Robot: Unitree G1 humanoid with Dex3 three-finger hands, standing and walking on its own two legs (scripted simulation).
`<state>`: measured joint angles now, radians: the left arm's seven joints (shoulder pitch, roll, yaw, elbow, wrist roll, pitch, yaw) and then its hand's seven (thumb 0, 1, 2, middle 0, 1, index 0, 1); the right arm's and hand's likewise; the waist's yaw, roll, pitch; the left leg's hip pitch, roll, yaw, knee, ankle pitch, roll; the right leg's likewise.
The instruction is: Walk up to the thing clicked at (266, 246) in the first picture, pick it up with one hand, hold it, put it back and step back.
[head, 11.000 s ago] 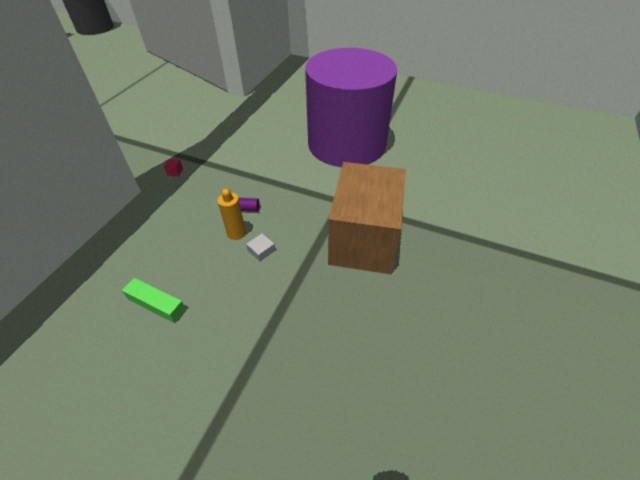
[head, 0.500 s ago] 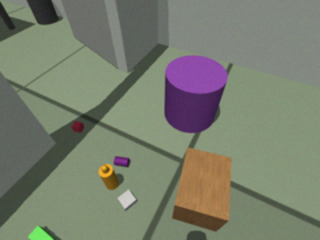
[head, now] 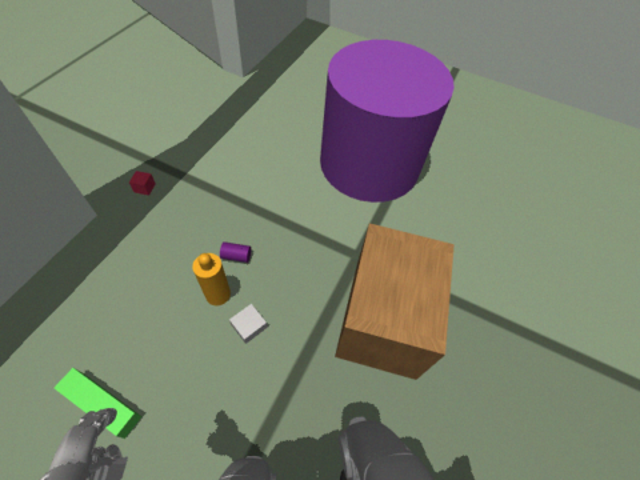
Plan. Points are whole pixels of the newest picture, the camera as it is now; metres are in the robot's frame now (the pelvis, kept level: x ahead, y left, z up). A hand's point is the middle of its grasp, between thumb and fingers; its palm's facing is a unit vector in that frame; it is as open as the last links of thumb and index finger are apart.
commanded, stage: walk up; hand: left
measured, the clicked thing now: (248, 323) +0.56 +0.18 -0.72
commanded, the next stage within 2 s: none
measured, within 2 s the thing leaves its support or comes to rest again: neither
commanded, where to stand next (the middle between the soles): +0.16 -0.05 m, yaw -2 degrees
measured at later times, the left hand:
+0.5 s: hand out of the picture +0.01 +0.24 -0.13, palm faces -0.04 -0.92 -0.39, open 7.4 cm
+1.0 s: hand out of the picture -0.23 +0.23 -0.13, palm faces -0.08 -0.91 -0.41, open 7.4 cm
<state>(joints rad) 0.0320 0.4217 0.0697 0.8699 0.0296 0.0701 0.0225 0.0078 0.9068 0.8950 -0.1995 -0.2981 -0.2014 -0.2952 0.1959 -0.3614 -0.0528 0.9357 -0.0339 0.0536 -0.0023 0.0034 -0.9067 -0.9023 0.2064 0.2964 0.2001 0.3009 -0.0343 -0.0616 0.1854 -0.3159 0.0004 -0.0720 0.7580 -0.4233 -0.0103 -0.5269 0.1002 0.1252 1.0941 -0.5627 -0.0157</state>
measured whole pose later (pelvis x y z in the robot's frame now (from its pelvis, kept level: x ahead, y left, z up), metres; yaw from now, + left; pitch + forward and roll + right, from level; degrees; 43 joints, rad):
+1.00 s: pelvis -0.25 -0.05 +0.01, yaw -7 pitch -4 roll +0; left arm 0.36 0.37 0.08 0.97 0.06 0.02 -0.02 0.01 0.91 0.89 -0.20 -0.30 -0.20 -0.30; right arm 0.21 -0.40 -0.07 0.87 -0.02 0.06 0.00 0.00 -0.91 -0.90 0.21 0.30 0.20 0.30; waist 0.04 0.03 0.04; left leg -0.43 0.01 -0.08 0.80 -0.44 0.00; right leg -0.14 0.02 0.03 0.61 -0.41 -0.04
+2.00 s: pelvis -0.22 -0.03 +0.01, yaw -1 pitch -2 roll +2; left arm 0.13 0.35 0.04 0.96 0.02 -0.02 0.00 0.01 0.90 0.89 -0.20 -0.30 -0.20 -0.30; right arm 0.18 -0.36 -0.04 1.00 -0.01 0.00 0.00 0.00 -0.91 -0.90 0.21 0.30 0.20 0.30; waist 0.02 0.00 0.12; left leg -0.20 -0.02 -0.02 0.56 -0.33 -0.01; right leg -0.35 -0.09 -0.01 0.64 -0.26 0.03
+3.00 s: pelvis -0.22 -0.06 +0.03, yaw -1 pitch -2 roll +0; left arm 0.08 0.35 0.00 1.15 0.01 -0.02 -0.01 0.01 0.91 0.89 -0.20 -0.30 -0.20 -0.30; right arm 0.12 -0.36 -0.01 1.14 -0.01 0.00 0.01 0.00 -0.91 -0.90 0.21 0.30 0.20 0.30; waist 0.00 0.02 0.05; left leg -0.06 0.05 -0.05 0.33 -0.22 -0.05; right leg -0.18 -0.03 -0.05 0.36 -0.14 0.00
